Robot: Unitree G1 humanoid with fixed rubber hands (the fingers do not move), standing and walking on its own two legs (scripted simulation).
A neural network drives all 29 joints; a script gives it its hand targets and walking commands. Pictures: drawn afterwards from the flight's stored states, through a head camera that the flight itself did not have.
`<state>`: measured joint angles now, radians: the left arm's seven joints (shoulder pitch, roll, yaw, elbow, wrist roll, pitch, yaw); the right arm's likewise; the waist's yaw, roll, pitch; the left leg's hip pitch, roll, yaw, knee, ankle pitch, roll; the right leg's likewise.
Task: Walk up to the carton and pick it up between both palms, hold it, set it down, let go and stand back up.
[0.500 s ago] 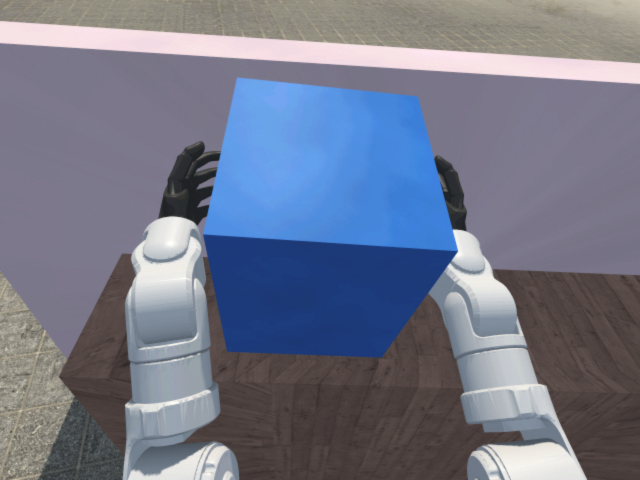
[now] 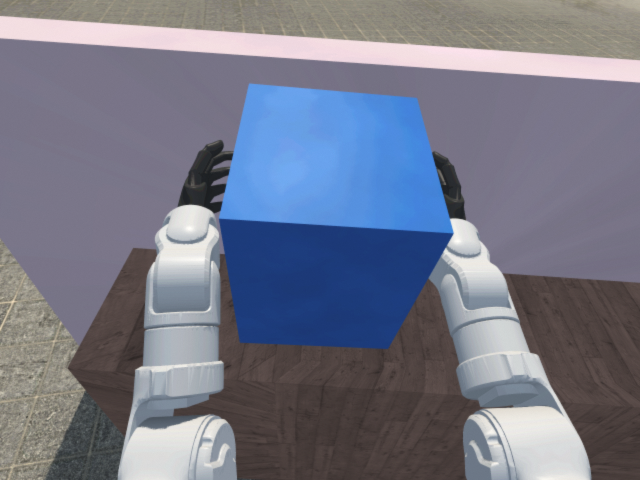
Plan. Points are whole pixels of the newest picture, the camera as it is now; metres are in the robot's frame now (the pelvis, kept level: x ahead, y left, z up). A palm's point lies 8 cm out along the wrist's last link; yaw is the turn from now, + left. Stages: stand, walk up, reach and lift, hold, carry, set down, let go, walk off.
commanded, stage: hold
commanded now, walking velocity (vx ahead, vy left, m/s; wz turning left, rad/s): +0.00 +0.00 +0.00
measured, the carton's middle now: (323, 226) +0.38 -0.01 +0.14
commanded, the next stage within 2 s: none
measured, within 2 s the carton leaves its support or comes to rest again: neither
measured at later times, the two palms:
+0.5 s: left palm (198, 231) +0.33 +0.13 +0.18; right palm (457, 245) +0.33 -0.16 +0.16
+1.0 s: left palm (177, 206) +0.35 +0.15 +0.20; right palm (439, 217) +0.35 -0.14 +0.19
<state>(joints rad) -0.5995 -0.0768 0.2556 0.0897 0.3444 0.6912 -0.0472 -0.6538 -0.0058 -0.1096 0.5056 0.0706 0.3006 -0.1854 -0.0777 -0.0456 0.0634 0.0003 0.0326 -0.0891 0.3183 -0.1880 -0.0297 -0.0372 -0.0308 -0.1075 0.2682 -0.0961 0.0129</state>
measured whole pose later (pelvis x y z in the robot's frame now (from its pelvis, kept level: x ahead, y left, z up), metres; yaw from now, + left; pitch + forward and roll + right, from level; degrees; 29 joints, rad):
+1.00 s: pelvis +0.00 +0.02 +0.00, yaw -1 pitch -8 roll -1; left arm -0.54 -0.10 0.25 -0.11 0.34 0.74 -0.10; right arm -0.55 -0.01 -0.05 0.26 0.18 0.34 -0.25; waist -0.09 -0.05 0.07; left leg 0.00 0.02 -0.06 0.32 -0.19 -0.03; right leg -0.03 -0.05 -0.09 0.25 -0.08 0.02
